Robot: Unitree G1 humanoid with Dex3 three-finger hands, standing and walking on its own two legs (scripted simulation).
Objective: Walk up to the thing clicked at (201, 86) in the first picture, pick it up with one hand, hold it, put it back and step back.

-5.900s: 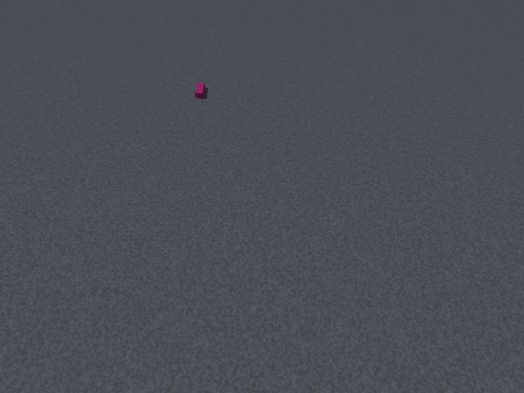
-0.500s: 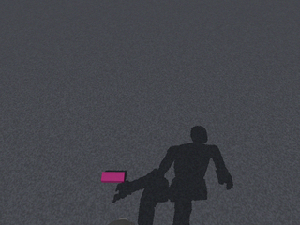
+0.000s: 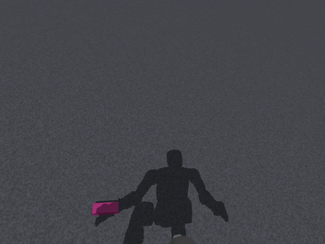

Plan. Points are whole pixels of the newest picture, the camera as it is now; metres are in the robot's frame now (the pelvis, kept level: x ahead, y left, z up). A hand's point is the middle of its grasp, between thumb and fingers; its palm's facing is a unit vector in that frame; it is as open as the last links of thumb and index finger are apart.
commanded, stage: walk up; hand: left
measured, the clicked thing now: (106, 208) +0.47 +0.18 -0.75
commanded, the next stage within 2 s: none
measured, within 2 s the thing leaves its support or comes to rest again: neither
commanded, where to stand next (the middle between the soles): +0.09 -0.10 m, yaw +5 degrees
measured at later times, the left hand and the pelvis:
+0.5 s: hand out of the picture +0.16 +0.19 -0.15, palm faces -0.04 -0.95 -0.32, open 7.3 cm; pelvis +0.05 -0.06 +0.00, yaw -1 degrees
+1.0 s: hand out of the picture +0.16 +0.19 -0.16, palm faces +0.00 -0.94 -0.35, open 7.3 cm; pelvis +0.06 -0.08 -0.01, yaw +1 degrees
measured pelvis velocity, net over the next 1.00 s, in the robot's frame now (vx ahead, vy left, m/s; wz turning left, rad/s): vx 0.06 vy -0.08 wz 0.01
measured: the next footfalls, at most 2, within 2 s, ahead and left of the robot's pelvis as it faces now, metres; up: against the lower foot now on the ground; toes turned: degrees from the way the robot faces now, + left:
right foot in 0.24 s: +0.09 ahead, -0.21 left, +0.00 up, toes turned +1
